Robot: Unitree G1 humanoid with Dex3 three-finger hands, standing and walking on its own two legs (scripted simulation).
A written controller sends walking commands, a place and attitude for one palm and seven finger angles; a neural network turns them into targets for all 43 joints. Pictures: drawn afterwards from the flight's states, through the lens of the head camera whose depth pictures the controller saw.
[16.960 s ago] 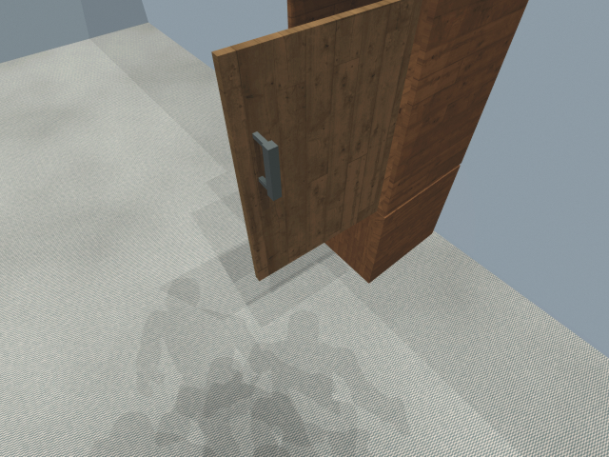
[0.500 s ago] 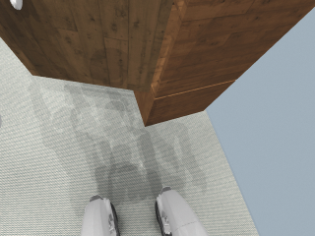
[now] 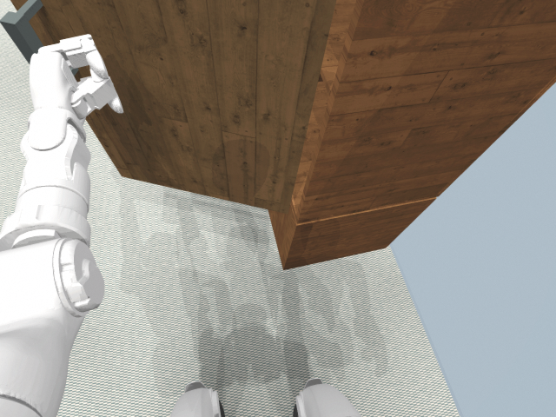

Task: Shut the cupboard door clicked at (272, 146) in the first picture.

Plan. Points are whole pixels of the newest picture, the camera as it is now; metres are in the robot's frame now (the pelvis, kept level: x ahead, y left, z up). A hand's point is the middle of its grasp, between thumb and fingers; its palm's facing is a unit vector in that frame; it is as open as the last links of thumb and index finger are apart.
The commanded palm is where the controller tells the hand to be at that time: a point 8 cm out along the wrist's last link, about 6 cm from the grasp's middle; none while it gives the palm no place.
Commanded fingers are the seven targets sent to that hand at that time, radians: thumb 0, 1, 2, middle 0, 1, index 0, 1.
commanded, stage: pull the fist back off the door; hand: left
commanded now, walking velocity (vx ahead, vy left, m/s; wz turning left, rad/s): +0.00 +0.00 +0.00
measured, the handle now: (46, 50) +0.64 +0.26 +0.10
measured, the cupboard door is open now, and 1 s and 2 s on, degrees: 64 64 64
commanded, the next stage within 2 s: draw the hand back to the body in 0.38 s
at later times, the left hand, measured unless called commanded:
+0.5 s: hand (105, 131) +0.47 +0.16 +0.11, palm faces +0.07 -1.00 -0.02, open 3.1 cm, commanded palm +0.45 +0.21 +0.11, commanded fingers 0.00 0.90 0.90 -1.30 -1.50 -1.30 -1.50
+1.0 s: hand (26, 200) +0.36 +0.20 +0.15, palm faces +0.07 -1.00 -0.01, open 3.1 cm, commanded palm +0.32 +0.25 +0.16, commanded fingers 0.00 0.90 0.90 -1.13 -1.32 -1.13 -1.32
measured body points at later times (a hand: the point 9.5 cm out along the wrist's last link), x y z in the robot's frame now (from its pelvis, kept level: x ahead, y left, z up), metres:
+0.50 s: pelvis -0.01 -0.01 +0.00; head +0.07 -0.01 +0.45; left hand +0.46 +0.21 +0.12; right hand +0.05 -0.28 -0.12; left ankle +0.01 +0.13 -0.68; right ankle -0.04 -0.14 -0.68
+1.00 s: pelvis -0.01 +0.00 +0.03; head +0.02 -0.02 +0.48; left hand +0.35 +0.26 +0.16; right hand +0.11 -0.26 -0.08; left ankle +0.01 +0.13 -0.68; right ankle -0.04 -0.14 -0.68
